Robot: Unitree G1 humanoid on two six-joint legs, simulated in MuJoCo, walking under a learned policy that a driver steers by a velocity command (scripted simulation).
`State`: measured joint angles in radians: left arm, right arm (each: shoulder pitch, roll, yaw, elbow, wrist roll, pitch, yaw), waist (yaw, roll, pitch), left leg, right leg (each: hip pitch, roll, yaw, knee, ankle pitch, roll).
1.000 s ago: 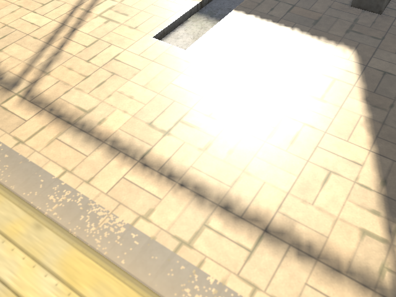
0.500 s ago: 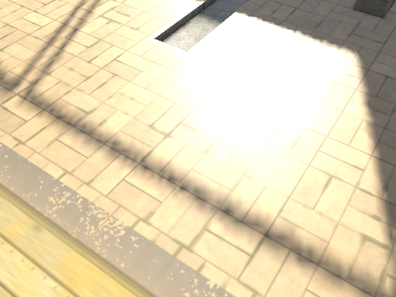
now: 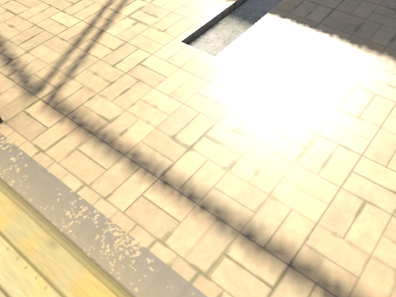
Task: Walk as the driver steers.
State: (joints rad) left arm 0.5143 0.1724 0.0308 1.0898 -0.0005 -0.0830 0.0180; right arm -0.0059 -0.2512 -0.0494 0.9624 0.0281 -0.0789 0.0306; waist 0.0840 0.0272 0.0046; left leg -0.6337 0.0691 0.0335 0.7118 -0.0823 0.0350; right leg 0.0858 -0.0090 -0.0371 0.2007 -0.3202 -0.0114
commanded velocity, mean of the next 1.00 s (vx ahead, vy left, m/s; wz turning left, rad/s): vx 0.47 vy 0.00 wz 0.00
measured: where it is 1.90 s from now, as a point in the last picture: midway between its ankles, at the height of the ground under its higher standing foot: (232, 225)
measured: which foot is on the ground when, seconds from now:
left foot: up 0.00-0.10, down 0.12-0.70, up 0.72-1.00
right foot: down 0.00-0.14, up 0.16-0.66, down 0.68-1.00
